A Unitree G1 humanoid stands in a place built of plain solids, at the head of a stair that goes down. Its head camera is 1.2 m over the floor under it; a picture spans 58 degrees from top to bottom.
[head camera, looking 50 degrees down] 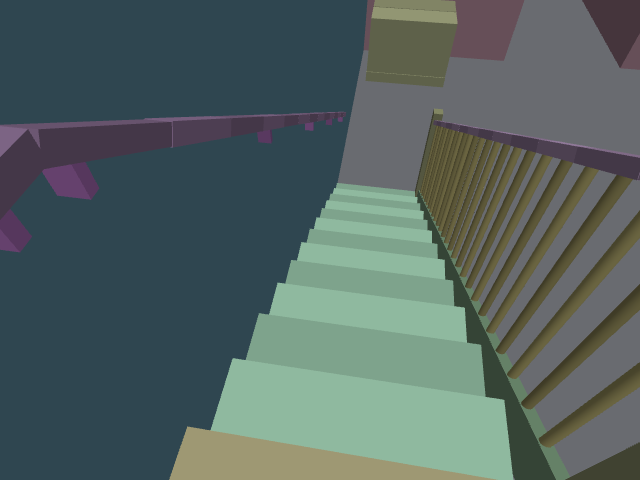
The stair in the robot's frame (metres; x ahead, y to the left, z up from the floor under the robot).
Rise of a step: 0.18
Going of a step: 0.28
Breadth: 0.90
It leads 9 degrees to the right of straight ahead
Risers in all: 13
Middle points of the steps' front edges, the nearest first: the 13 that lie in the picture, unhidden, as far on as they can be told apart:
0.29 -0.10 0.00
0.57 -0.15 -0.18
0.85 -0.19 -0.37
1.13 -0.24 -0.55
1.41 -0.28 -0.74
1.69 -0.33 -0.92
1.97 -0.37 -1.11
2.26 -0.41 -1.29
2.54 -0.46 -1.48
2.82 -0.50 -1.66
3.10 -0.55 -1.85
3.38 -0.59 -2.03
3.66 -0.64 -2.22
